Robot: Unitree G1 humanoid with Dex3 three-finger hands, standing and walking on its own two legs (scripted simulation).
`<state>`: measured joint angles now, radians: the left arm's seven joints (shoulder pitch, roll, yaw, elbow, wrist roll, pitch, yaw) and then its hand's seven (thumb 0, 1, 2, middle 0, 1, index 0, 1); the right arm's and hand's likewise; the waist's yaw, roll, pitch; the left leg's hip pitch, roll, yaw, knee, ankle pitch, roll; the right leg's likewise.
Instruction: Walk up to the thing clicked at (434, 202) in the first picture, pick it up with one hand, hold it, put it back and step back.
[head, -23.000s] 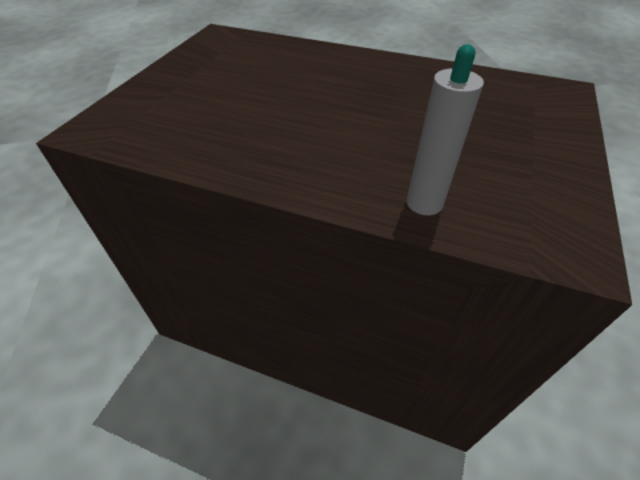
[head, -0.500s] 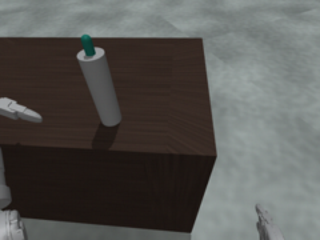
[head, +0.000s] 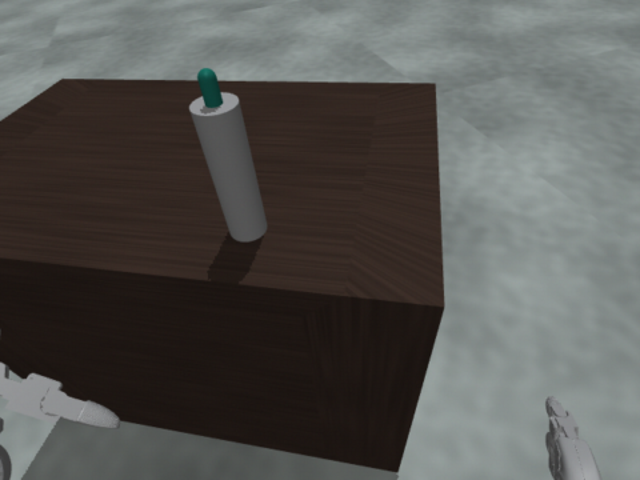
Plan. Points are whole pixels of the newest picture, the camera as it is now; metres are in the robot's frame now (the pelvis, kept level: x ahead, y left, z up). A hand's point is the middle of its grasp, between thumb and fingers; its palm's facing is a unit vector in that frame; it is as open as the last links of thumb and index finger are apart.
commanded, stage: sink last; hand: left
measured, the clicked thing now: (230, 162) +0.48 +0.17 +0.17
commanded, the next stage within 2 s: home in 0.26 s
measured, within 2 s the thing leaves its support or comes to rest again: neither
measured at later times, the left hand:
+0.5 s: hand (31, 315) +0.19 +0.27 +0.22, palm faces +0.47 -0.78 -0.41, open 17.4 cm
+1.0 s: hand (198, 425) +0.19 +0.19 -0.03, palm faces +0.13 -0.97 -0.21, open 17.5 cm
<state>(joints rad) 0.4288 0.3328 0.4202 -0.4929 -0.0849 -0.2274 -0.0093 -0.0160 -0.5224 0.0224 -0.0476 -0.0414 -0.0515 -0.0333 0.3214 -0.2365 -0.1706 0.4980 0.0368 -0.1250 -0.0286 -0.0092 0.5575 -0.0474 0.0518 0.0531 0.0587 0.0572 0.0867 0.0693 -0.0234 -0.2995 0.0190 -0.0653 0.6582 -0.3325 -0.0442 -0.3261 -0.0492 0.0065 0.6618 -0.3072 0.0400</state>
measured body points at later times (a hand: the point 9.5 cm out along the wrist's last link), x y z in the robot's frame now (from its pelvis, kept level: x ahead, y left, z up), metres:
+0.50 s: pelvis -0.01 +0.00 +0.01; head -0.02 -0.02 +0.45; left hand +0.16 +0.31 +0.24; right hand +0.15 -0.27 -0.05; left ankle +0.02 +0.15 -0.72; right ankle +0.03 -0.14 -0.72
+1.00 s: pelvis +0.02 +0.01 +0.01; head +0.03 +0.01 +0.46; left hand +0.18 +0.24 -0.01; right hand +0.19 -0.22 -0.07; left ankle +0.02 +0.15 -0.72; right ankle +0.03 -0.14 -0.72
